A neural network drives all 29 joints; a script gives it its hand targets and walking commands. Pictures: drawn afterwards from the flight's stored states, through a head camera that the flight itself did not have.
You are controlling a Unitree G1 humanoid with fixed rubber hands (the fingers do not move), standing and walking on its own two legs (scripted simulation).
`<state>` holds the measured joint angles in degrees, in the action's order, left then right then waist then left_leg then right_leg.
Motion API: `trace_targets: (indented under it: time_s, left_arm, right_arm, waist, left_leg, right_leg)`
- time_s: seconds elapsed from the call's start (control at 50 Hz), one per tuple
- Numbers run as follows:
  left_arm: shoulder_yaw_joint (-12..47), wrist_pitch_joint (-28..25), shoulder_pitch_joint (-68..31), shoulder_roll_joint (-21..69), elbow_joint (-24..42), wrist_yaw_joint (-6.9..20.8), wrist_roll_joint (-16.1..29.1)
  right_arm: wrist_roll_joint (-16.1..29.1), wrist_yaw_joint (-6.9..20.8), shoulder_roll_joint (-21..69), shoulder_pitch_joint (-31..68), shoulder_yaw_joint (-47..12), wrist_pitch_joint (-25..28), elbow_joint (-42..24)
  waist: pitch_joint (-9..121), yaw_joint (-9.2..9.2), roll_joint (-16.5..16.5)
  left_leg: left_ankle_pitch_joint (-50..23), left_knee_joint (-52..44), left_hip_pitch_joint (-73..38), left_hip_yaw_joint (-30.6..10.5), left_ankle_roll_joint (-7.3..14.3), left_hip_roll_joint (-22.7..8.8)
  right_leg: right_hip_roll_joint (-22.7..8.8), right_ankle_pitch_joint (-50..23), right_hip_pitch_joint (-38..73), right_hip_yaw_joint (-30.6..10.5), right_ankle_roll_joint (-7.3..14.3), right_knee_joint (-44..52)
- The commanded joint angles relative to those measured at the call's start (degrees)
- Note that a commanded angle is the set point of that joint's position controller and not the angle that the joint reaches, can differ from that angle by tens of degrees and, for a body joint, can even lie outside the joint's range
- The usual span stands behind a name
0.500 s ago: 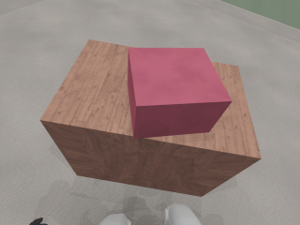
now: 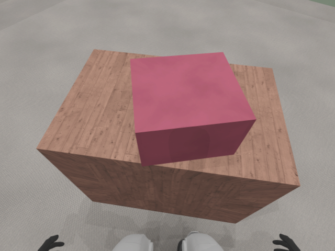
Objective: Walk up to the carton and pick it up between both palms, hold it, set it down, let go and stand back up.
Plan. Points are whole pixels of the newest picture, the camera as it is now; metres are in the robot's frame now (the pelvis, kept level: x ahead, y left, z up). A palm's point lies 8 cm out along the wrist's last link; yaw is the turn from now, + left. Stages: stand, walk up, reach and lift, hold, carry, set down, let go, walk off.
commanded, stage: walk up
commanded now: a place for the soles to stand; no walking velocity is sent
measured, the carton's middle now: (183, 108) +0.49 -0.03 -0.02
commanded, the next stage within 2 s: none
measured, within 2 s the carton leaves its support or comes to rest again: neither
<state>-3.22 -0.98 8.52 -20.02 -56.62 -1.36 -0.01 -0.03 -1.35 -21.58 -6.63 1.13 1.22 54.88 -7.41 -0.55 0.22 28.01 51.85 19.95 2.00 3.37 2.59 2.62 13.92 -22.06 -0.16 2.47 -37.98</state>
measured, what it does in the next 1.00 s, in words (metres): steps on the spot: left foot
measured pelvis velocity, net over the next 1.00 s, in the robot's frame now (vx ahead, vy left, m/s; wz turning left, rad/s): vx -0.02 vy -0.01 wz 0.00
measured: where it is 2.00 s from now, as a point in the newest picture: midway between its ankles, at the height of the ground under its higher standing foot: outside the picture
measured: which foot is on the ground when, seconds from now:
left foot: up 0.00-0.16, down 0.18-1.00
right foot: down 0.00-1.00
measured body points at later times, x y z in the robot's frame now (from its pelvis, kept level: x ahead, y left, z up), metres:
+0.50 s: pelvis -0.04 -0.01 +0.00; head +0.00 -0.01 +0.45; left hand +0.05 +0.28 -0.14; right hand +0.06 -0.32 -0.13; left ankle -0.01 +0.09 -0.72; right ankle +0.07 -0.10 -0.72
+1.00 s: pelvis -0.02 -0.01 +0.00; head +0.02 -0.01 +0.45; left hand +0.08 +0.28 -0.13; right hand +0.03 -0.32 -0.13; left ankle -0.01 +0.09 -0.72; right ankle +0.07 -0.10 -0.72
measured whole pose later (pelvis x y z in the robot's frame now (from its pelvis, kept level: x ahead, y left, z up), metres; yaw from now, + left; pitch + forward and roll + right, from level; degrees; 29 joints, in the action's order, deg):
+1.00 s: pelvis -0.02 -0.01 +0.00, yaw +0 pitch -2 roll +0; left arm -3.2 -0.9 5.9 -18.4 -57.0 0.3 0.0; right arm 0.0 1.0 -21.3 -8.0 1.1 0.2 62.1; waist -8.0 -0.6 -0.9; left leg 20.2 39.0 17.1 2.1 2.4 1.2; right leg 2.5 10.3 -23.8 -0.2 2.7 -36.2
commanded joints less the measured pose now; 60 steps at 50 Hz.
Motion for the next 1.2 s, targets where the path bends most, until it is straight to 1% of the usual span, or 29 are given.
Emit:
trace_targets:
  time_s: [0.0, 0.04, 0.08, 0.12, 0.14, 0.18, 0.2, 0.22, 0.24, 0.26, 0.3, 0.36, 0.38, 0.42, 0.46, 0.52, 0.56, 0.66, 0.7, 0.76, 0.82, 0.88, 0.9, 0.94, 0.98, 1.02, 1.08, 1.12, 1.18]
  left_arm:
    - [-2.1, -1.4, -3.0, -14.6, 4.3, -1.2, -1.0]
    - [-2.5, -1.2, -0.9, -15.8, 3.9, -1.0, -1.7]
    - [-2.4, -1.0, -1.1, -14.9, 4.4, -0.8, -1.6]
    - [-2.5, -0.7, -3.9, -14.2, 4.1, -0.3, -1.1]
    - [-1.7, -0.5, -4.0, -12.8, 4.0, -0.2, -0.8]
    - [-0.9, -0.6, -5.1, -10.0, 4.1, 0.3, 0.0]
    - [-1.6, -0.2, -4.9, -11.3, 2.9, 0.2, -0.4]
    - [-2.2, -0.1, -2.7, -13.3, 1.7, 0.0, -0.9]
    - [-2.1, -0.1, -1.0, -12.1, 1.3, 0.3, -0.6]
    - [-2.2, -0.5, -0.6, -11.9, 0.8, 0.6, -0.6]
    - [-2.3, -1.1, 0.6, -11.3, 0.5, 0.6, -0.2]
    - [-2.2, -1.3, -0.5, -13.1, 1.5, 0.3, -0.8]
    - [-2.2, -1.5, -2.9, -13.9, 1.8, 0.2, -1.2]
    - [-2.2, -1.3, -3.7, -13.7, 2.7, 0.3, -1.5]
    - [-2.1, -0.9, -4.8, -14.3, 2.7, 0.5, -1.5]
    - [-2.1, -0.8, -4.3, -13.7, 2.1, 0.8, -1.2]
    - [-2.1, -0.9, -2.3, -12.7, 1.9, 1.0, -1.1]
    - [-2.0, -1.3, -3.4, -13.4, 2.6, 0.8, -1.3]
    - [-2.0, -1.1, -3.1, -13.8, 3.2, 0.5, -1.5]
    - [-1.9, -0.6, -5.2, -13.8, 4.0, 0.5, -1.2]
    - [-1.5, -0.5, -4.8, -12.6, 4.2, 0.7, -1.1]
    - [-1.1, -0.9, -3.4, -11.2, 3.3, 1.2, -0.8]
    - [-1.3, -1.0, -1.9, -11.6, 2.6, 1.1, -0.7]
    - [-1.3, -1.3, -1.3, -11.7, 2.4, 0.9, -0.7]
    - [-0.9, -1.5, -1.8, -11.8, 2.7, 0.8, -0.4]
    - [-1.1, -1.5, -3.3, -12.5, 3.1, 0.7, -0.6]
    - [-1.0, -1.3, -3.5, -12.9, 2.6, 0.4, -0.8]
    - [-1.0, -1.0, -4.8, -12.5, 3.3, 0.5, -0.9]
    - [-0.9, -1.2, -4.6, -12.0, 3.0, 1.0, -0.9]
  right_arm:
    - [0.0, 0.2, -11.7, -3.8, 3.5, -0.1, -1.4]
    - [-0.4, 0.5, -10.8, -2.5, 3.5, -0.5, -1.3]
    - [-0.4, 0.5, -10.6, -1.5, 3.4, -0.3, -0.9]
    - [-0.8, 0.4, -9.3, -3.6, 3.1, 0.3, 0.7]
    - [-1.6, 0.1, -9.8, -2.7, 3.5, 0.6, 0.8]
    - [-2.4, -0.5, -13.9, 1.0, 4.1, 1.4, -0.1]
    - [-2.3, -0.3, -16.1, 5.2, 4.2, 1.4, -0.9]
    - [-1.7, -0.1, -16.4, 7.0, 4.6, 1.7, -1.5]
    - [-1.8, 0.0, -15.0, 9.0, 4.0, 1.7, -1.2]
    - [-1.8, 0.1, -14.0, 9.0, 3.7, 1.7, -0.7]
    - [-1.7, 0.5, -12.9, 8.7, 3.6, 1.5, -0.4]
    - [-0.8, 0.7, -11.3, 8.2, 2.7, 0.4, -0.2]
    - [-1.0, 0.9, -11.1, 6.8, 2.9, 0.0, 0.4]
    - [-1.1, 1.2, -11.0, 4.2, 3.3, -0.8, 1.4]
    - [-1.7, 1.2, -11.8, 2.4, 3.7, -1.0, 2.8]
    - [-1.7, 1.4, -12.2, 2.9, 4.0, -0.6, 2.4]
    - [-1.6, 1.6, -12.1, 4.5, 3.5, -0.5, 2.6]
    - [-1.3, 1.3, -10.4, 2.4, 3.2, -0.5, 3.0]
    - [-1.4, 1.4, -9.8, 0.1, 3.1, -0.8, 3.4]
    - [-1.7, 1.6, -10.7, -2.9, 3.8, -0.6, 3.9]
    - [-1.8, 1.5, -12.5, -0.1, 4.1, -0.3, 3.2]
    - [-1.9, 1.2, -12.8, 3.5, 3.7, 0.5, 1.7]
    - [-1.7, 1.3, -12.9, 4.7, 3.4, 0.7, 1.5]
    - [-1.4, 1.0, -11.7, 3.9, 3.3, 0.8, 1.1]
    - [-1.1, 1.0, -11.1, 3.0, 3.2, 0.6, 0.8]
    - [-1.1, 0.9, -11.3, 1.7, 3.1, 0.0, 1.3]
    - [-1.4, 0.8, -11.0, 0.4, 3.6, -0.4, 1.8]
    - [-1.4, 1.0, -11.2, 0.8, 3.7, -0.4, 2.1]
    - [-1.2, 1.5, -11.7, 3.0, 3.7, 0.0, 1.5]
  waist:
    - [5.5, -0.49, -7.6]
    - [6.1, 0.25, -12.2]
    - [7.6, 0.99, -11.1]
    - [10.0, -1.09, -10.3]
    - [10.4, -1.72, -7.3]
    - [10.3, -0.93, 2.3]
    - [8.9, 0.05, 5.2]
    - [9.3, 0.67, 2.9]
    - [7.9, 2.06, 2.4]
    - [6.2, 2.52, 1.1]
    - [9.8, 2.78, 5.1]
    - [11.3, 1.77, 0.8]
    - [11.3, 0.81, 0.9]
    - [8.1, 0.02, 0.8]
    - [5.6, -0.05, -0.6]
    - [4.5, 0.20, 0.2]
    - [6.4, 1.25, -0.5]
    - [8.8, 1.10, -8.1]
    - [8.9, 0.50, -8.0]
    - [8.9, -0.80, -9.3]
    - [7.5, -0.10, -1.5]
    - [8.5, 1.59, 2.6]
    - [8.9, 2.17, 4.2]
    - [13.1, 1.83, 1.3]
    - [16.5, 1.31, 2.0]
    - [14.8, 0.90, -1.4]
    - [13.2, -0.14, -1.8]
    - [11.4, -0.18, -1.9]
    - [10.6, 0.43, 0.6]
  left_leg:
    - [7.3, 3.4, 0.4, -7.3, -3.7, -3.6]
    - [5.9, -1.7, 0.4, -6.4, -2.4, -3.2]
    - [5.3, -9.6, -1.7, -6.6, -2.7, -3.7]
    - [-4.0, -22.6, -7.0, -5.1, -2.2, -4.1]
    - [-7.8, -27.9, -10.9, -8.1, -1.5, -5.4]
    - [-13.4, -35.3, -10.1, -23.8, 3.3, -18.1]
    - [-12.6, -35.2, -7.6, -25.8, 7.2, -23.0]
    - [-10.7, -34.5, -2.9, -25.5, 10.1, -24.8]
    - [-11.6, -32.4, 0.4, -20.8, 10.6, -23.2]
    - [-16.4, -29.7, 0.7, -16.3, 8.3, -19.9]
    - [-20.6, -26.1, -1.6, -11.8, 4.6, -15.5]
    - [-11.4, -22.5, -1.6, -8.3, 1.4, -10.9]
    - [-7.0, -21.5, -2.5, -7.1, 0.3, -8.4]
    - [6.4, -21.8, -3.8, -7.7, -0.2, -6.0]
    - [9.4, -24.6, -3.6, -9.9, 0.0, -6.7]
    - [10.4, -28.6, -4.0, -11.6, 0.9, -8.0]
    - [7.0, -27.6, -3.4, -10.4, 1.1, -8.1]
    - [1.1, -19.4, -3.3, -5.9, -1.2, -3.9]
    - [0.5, -16.1, -4.8, -4.8, -1.6, -3.0]
    - [1.4, -17.4, -8.0, -6.4, -0.8, -3.8]
    - [5.6, -30.3, -6.0, -13.0, 1.1, -9.0]
    - [-0.6, -33.6, -4.2, -15.8, 3.9, -14.8]
    - [-7.3, -31.3, -4.0, -14.0, 4.1, -14.8]
    - [-17.2, -26.4, -5.1, -11.0, 3.1, -13.0]
    - [-16.2, -23.8, -6.6, -8.7, 1.0, -10.1]
    - [-11.7, -21.4, -5.6, -6.5, -0.4, -7.7]
    - [-4.6, -20.8, -6.5, -7.5, -0.2, -6.8]
    - [-0.5, -25.0, -5.9, -8.8, 0.2, -7.5]
    - [-2.2, -28.0, -5.6, -11.0, 1.2, -10.1]
  right_leg:
    - [-17.6, -7.4, 0.7, -24.1, 13.2, 16.5]
    - [-15.9, -5.5, 2.9, -24.3, 11.3, 16.6]
    - [-16.1, -5.9, 4.7, -23.2, 10.7, 15.4]
    - [-13.9, -7.8, 5.0, -18.4, 7.3, 12.0]
    - [-12.2, -8.7, 1.6, -17.4, 4.8, 9.8]
    - [-2.0, -2.2, -2.3, -7.6, -0.7, -1.2]
    - [-0.3, 9.5, -2.2, -4.7, -1.4, -4.7]
    - [-2.0, 13.4, 2.3, -3.8, -1.2, -9.2]
    - [-3.2, 12.5, 6.1, -3.0, -0.9, -8.4]
    - [-3.1, 9.2, 7.2, -2.9, -0.2, -4.3]
    - [-3.6, -1.6, 9.8, -3.6, 0.7, 1.0]
    - [-7.0, -10.2, 10.8, -10.0, 2.3, 8.1]
    - [-8.7, -7.8, 9.7, -13.5, 2.9, 9.9]
    - [-10.9, 14.0, 0.9, -20.2, 4.6, 16.7]
    - [-10.1, 25.1, -2.9, -20.2, 4.1, 19.6]
    - [-6.9, 19.3, -3.4, -14.6, 1.0, 18.4]
    - [-6.1, 14.9, 0.6, -13.2, 1.2, 16.6]
    - [-12.1, 17.1, 3.4, -23.0, 4.6, 22.0]
    - [-14.7, 20.7, 1.4, -26.0, 5.8, 24.1]
    - [-13.5, 22.6, -2.6, -22.1, 4.0, 24.2]
    - [-7.1, 17.5, -2.5, -14.4, 0.5, 16.6]
    - [-2.9, 5.7, 2.4, -7.8, 0.1, 6.5]
    - [-2.9, 0.5, 5.7, -6.4, 0.1, 5.4]
    - [-5.0, -10.0, 9.9, -8.1, 1.4, 5.6]
    - [-7.6, -14.4, 12.2, -10.7, 3.2, 7.3]
    - [-10.0, -13.3, 10.1, -15.3, 4.2, 10.0]
    - [-11.6, -3.0, 4.5, -19.4, 5.2, 13.1]
    - [-9.9, 5.8, 2.8, -17.3, 3.6, 14.7]
    - [-6.5, 5.4, 3.0, -12.7, 1.8, 13.3]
